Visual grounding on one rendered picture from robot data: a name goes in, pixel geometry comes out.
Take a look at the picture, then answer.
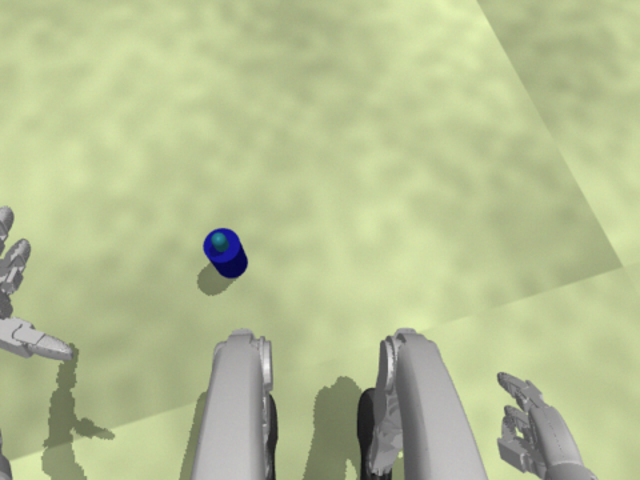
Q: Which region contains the right robot arm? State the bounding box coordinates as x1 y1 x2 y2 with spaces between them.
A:
545 463 598 480

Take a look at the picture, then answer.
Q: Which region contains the right robot hand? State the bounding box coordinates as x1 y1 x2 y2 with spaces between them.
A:
497 372 584 480

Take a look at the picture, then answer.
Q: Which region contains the left robot hand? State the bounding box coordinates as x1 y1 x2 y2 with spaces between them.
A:
0 206 74 361

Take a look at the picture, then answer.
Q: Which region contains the right robot foot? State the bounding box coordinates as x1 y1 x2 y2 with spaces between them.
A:
357 388 392 480

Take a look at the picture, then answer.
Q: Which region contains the bottle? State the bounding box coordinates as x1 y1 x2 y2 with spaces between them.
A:
203 228 248 278

